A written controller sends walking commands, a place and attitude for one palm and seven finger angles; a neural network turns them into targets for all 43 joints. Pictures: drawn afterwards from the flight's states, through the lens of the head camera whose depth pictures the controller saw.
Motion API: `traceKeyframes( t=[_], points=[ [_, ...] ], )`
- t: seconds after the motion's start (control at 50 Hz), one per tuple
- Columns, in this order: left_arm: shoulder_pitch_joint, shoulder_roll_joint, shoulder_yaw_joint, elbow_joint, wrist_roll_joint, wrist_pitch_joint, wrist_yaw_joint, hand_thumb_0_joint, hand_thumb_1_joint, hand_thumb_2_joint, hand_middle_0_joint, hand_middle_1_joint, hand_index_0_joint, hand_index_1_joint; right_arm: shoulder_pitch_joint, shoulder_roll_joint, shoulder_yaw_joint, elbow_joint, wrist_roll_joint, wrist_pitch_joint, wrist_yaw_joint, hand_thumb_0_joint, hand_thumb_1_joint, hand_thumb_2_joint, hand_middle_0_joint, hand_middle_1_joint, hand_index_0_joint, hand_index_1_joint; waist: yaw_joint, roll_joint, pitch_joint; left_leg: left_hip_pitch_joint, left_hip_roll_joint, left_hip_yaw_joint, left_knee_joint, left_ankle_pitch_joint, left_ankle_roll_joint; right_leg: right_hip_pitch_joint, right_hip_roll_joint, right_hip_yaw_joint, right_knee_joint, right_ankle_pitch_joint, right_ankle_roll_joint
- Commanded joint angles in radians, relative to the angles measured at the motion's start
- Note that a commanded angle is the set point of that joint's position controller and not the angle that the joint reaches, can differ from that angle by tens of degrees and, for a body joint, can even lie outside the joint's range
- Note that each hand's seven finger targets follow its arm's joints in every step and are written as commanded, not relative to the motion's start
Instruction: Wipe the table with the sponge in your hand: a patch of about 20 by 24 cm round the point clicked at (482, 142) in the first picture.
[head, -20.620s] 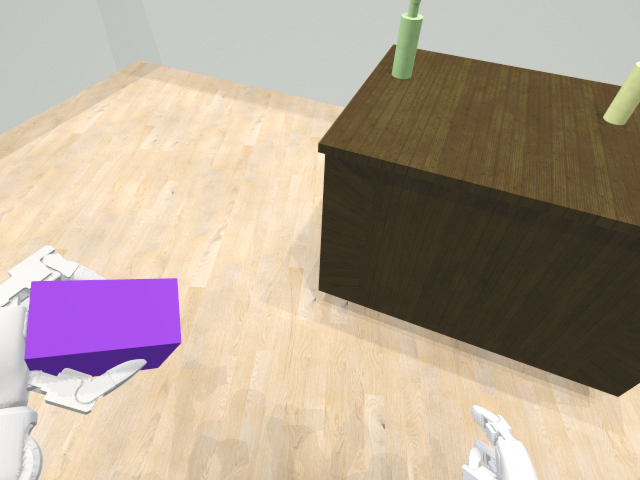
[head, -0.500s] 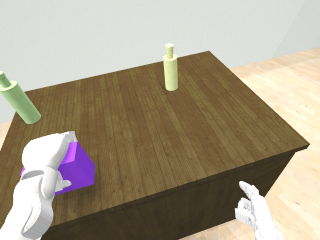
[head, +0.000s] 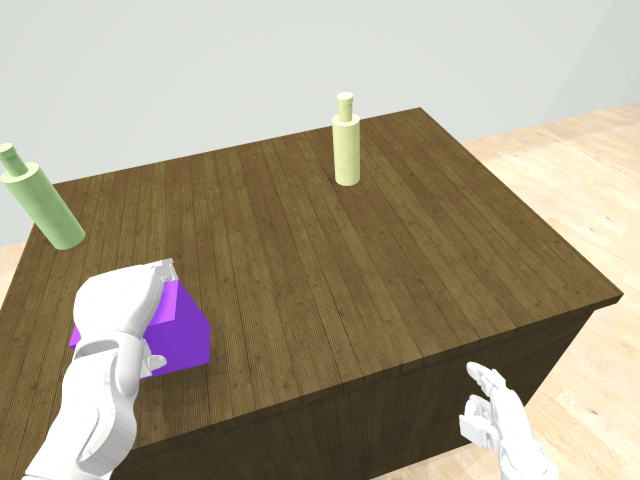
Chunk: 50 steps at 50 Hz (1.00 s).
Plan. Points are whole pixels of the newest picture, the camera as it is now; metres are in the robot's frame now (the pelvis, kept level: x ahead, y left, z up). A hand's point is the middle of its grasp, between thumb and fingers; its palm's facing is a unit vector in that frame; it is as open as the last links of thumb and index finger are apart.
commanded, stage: move the sponge above the wiping area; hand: left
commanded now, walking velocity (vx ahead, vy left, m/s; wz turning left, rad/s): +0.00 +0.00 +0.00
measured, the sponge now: (154, 340) +0.24 +0.27 +0.05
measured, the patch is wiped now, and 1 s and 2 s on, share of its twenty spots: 0.00 0.00 0.00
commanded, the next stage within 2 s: none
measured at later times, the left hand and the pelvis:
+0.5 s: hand (141, 326) +0.25 +0.28 +0.08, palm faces +0.03 -0.06 -1.00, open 9.8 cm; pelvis +0.00 -0.01 +0.00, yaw +0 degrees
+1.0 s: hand (119, 337) +0.23 +0.29 +0.08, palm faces +0.05 -0.09 -1.00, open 9.8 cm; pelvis +0.00 -0.01 +0.00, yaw +0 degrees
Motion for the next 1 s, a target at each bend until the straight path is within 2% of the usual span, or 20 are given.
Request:
traceKeyframes(
  t=[0.0,0.06,0.08,0.18,0.24,0.26,0.3,0.36,0.38,0.46,0.5,0.6,0.66,0.68,0.74,0.76,0.8,0.86,0.9,0.98],
  points=[
    [-0.173,0.182,0.159,-0.167,0.017,0.045,0.060,0.000,0.100,1.300,-1.200,-1.600,-1.200,-1.600,-0.236,-0.098,-0.034,-0.181,0.008,-0.052,0.004,0.000,-0.900,-0.900,0.200,0.300,0.200,0.300,0.012,-0.044,-0.190,0.074,-0.005,-0.077,-0.032,0.221,0.018,0.026,-0.011,0.080,-0.077,0.162,-0.034],
    [-0.181,0.211,0.175,-0.141,0.003,0.085,0.046,0.000,0.100,1.300,-1.200,-1.600,-1.200,-1.600,-0.255,-0.115,-0.034,-0.176,0.013,-0.036,0.001,0.000,-0.900,-0.900,0.200,0.300,0.200,0.300,0.001,-0.057,-0.149,0.053,-0.008,-0.074,-0.039,0.169,0.019,0.011,-0.007,0.107,-0.091,0.130,-0.034],
    [-0.209,0.174,0.126,-0.136,0.013,0.096,0.032,0.000,0.100,1.300,-1.200,-1.600,-1.200,-1.600,-0.257,-0.110,-0.025,-0.184,0.017,-0.033,0.000,0.000,-0.900,-0.900,0.200,0.300,0.200,0.300,-0.005,-0.050,-0.163,0.051,-0.012,-0.071,-0.037,0.164,0.021,0.008,-0.014,0.085,-0.086,0.119,-0.029],
    [-0.252,0.186,0.110,-0.189,0.022,0.047,0.005,0.000,0.100,1.300,-1.200,-1.600,-1.200,-1.600,-0.236,-0.104,-0.027,-0.198,0.012,-0.048,-0.015,0.000,-0.900,-0.900,0.200,0.300,0.200,0.300,-0.015,-0.047,-0.219,0.087,-0.019,-0.069,-0.011,0.166,0.037,0.009,-0.016,0.089,-0.083,0.125,-0.025],
    [-0.256,0.213,0.138,-0.169,0.027,-0.010,0.015,0.000,0.100,1.300,-1.200,-1.600,-1.200,-1.600,-0.204,-0.104,-0.035,-0.180,0.004,-0.057,-0.026,0.000,-0.900,-0.900,0.200,0.300,0.200,0.300,-0.022,-0.052,-0.204,0.095,-0.020,-0.067,-0.002,0.173,0.037,-0.003,-0.016,0.103,-0.096,0.142,-0.023],
    [-0.272,0.272,0.192,-0.178,0.028,-0.023,0.027,0.000,0.100,1.300,-1.200,-1.600,-1.200,-1.600,-0.208,-0.110,-0.035,-0.172,0.000,-0.061,-0.030,0.000,-0.900,-0.900,0.200,0.300,0.200,0.300,-0.017,-0.020,-0.198,0.098,-0.017,-0.074,-0.008,0.149,0.035,-0.009,-0.008,0.125,-0.104,0.112,-0.032],
    [-0.268,0.232,0.172,-0.136,0.042,-0.041,0.045,0.000,0.100,1.300,-1.200,-1.600,-1.200,-1.600,-0.194,-0.100,-0.035,-0.169,-0.001,-0.068,-0.034,0.000,-0.900,-0.900,0.200,0.300,0.200,0.300,-0.015,-0.035,-0.193,0.095,-0.022,-0.066,-0.002,0.171,0.033,-0.015,-0.014,0.107,-0.104,0.125,-0.029],
    [-0.260,0.287,0.242,-0.117,0.028,-0.044,0.074,0.000,0.100,1.300,-1.200,-1.600,-1.200,-1.600,-0.200,-0.115,-0.044,-0.156,0.002,-0.069,-0.035,0.000,-0.900,-0.900,0.200,0.300,0.200,0.300,-0.005,-0.005,-0.190,0.088,-0.021,-0.068,-0.010,0.166,0.028,0.001,-0.008,0.130,-0.104,0.132,-0.038],
    [-0.270,0.230,0.195,-0.103,0.031,-0.036,0.075,0.000,0.100,1.300,-1.200,-1.600,-1.200,-1.600,-0.204,-0.105,-0.037,-0.166,0.003,-0.069,-0.034,0.000,-0.900,-0.900,0.200,0.300,0.200,0.300,-0.005,-0.022,-0.206,0.083,-0.026,-0.063,-0.009,0.181,0.029,0.007,-0.015,0.105,-0.097,0.146,-0.032],
    [-0.202,0.240,0.218,-0.065,0.001,-0.005,0.074,0.000,0.100,1.300,-1.200,-1.600,-1.200,-1.600,-0.208,-0.121,-0.048,-0.158,0.009,-0.063,-0.027,0.000,-0.900,-0.900,0.200,0.300,0.200,0.300,-0.005,-0.043,-0.193,0.065,-0.023,-0.056,-0.007,0.187,0.027,0.019,-0.016,0.124,-0.092,0.195,-0.029],
    [-0.177,0.183,0.159,-0.089,-0.007,0.005,0.059,0.000,0.100,1.300,-1.200,-1.600,-1.200,-1.600,-0.206,-0.111,-0.045,-0.179,0.012,-0.065,-0.020,0.000,-0.900,-0.900,0.200,0.300,0.200,0.300,-0.011,-0.050,-0.206,0.063,-0.024,-0.050,0.002,0.204,0.031,0.027,-0.025,0.104,-0.079,0.225,-0.019],
    [-0.173,0.210,0.170,-0.115,-0.005,-0.007,0.038,0.000,0.100,1.300,-1.200,-1.600,-1.200,-1.600,-0.195,-0.112,-0.045,-0.185,0.010,-0.068,-0.020,0.000,-0.900,-0.900,0.200,0.300,0.200,0.300,-0.014,-0.080,-0.203,0.060,-0.024,-0.060,0.009,0.193,0.037,0.017,-0.023,0.101,-0.076,0.211,-0.016],
    [-0.193,0.256,0.209,-0.198,0.005,-0.038,0.052,0.000,0.100,1.300,-1.200,-1.600,-1.200,-1.600,-0.199,-0.116,-0.051,-0.186,0.003,-0.072,-0.023,0.000,-0.900,-0.900,0.200,0.300,0.200,0.300,-0.007,-0.042,-0.220,0.081,-0.024,-0.066,0.013,0.204,0.036,0.018,-0.017,0.124,-0.075,0.218,-0.025],
    [-0.195,0.221,0.177,-0.193,0.013,-0.041,0.056,0.000,0.100,1.300,-1.200,-1.600,-1.200,-1.600,-0.194,-0.105,-0.043,-0.196,0.000,-0.076,-0.023,0.000,-0.900,-0.900,0.200,0.300,0.200,0.300,-0.004,-0.047,-0.224,0.081,-0.026,-0.067,0.011,0.211,0.037,0.014,-0.020,0.099,-0.073,0.209,-0.023],
    [-0.164,0.237,0.211,-0.172,0.017,-0.046,0.080,0.000,0.100,1.300,-1.200,-1.600,-1.200,-1.600,-0.182,-0.110,-0.054,-0.178,0.001,-0.073,-0.021,0.000,-0.900,-0.900,0.200,0.300,0.200,0.300,-0.003,-0.042,-0.217,0.083,-0.020,-0.062,0.014,0.227,0.032,0.016,-0.021,0.111,-0.074,0.235,-0.024],
    [-0.173,0.296,0.268,-0.192,0.009,-0.043,0.090,0.000,0.100,1.300,-1.200,-1.600,-1.200,-1.600,-0.187,-0.119,-0.055,-0.174,0.001,-0.074,-0.022,0.000,-0.900,-0.900,0.200,0.300,0.200,0.300,0.004,-0.026,-0.218,0.082,-0.022,-0.068,0.010,0.215,0.031,0.026,-0.014,0.132,-0.075,0.228,-0.032],
    [-0.135,0.246,0.235,-0.154,0.006,-0.021,0.094,0.000,0.100,1.300,-1.200,-1.600,-1.200,-1.600,-0.192,-0.109,-0.051,-0.177,0.005,-0.069,-0.018,0.000,-0.900,-0.900,0.200,0.300,0.200,0.300,0.005,-0.051,-0.198,0.067,-0.022,-0.063,0.009,0.216,0.028,0.022,-0.020,0.113,-0.075,0.221,-0.025],
    [-0.150,0.267,0.250,-0.133,-0.015,0.012,0.084,0.000,0.100,1.300,-1.200,-1.600,-1.200,-1.600,-0.217,-0.123,-0.049,-0.168,0.012,-0.059,-0.019,0.000,-0.900,-0.900,0.200,0.300,0.200,0.300,-0.001,-0.043,-0.160,0.056,-0.021,-0.066,-0.006,0.174,0.026,0.007,-0.014,0.131,-0.091,0.173,-0.028],
    [-0.176,0.198,0.168,-0.139,-0.018,0.025,0.060,0.000,0.100,1.300,-1.200,-1.600,-1.200,-1.600,-0.220,-0.112,-0.042,-0.180,0.019,-0.059,-0.018,0.000,-0.900,-0.900,0.200,0.300,0.200,0.300,-0.016,-0.031,-0.161,0.056,-0.019,-0.064,-0.010,0.163,0.027,-0.003,-0.020,0.105,-0.091,0.150,-0.020],
    [-0.155,0.161,0.114,-0.178,-0.018,0.007,0.021,0.000,0.100,1.300,-1.200,-1.600,-1.200,-1.600,-0.218,-0.106,-0.038,-0.193,0.014,-0.069,-0.018,0.000,-0.900,-0.900,0.200,0.300,0.200,0.300,-0.016,-0.023,-0.190,0.078,-0.019,-0.074,-0.008,0.166,0.036,-0.005,-0.016,0.083,-0.089,0.140,-0.022]
  ],
)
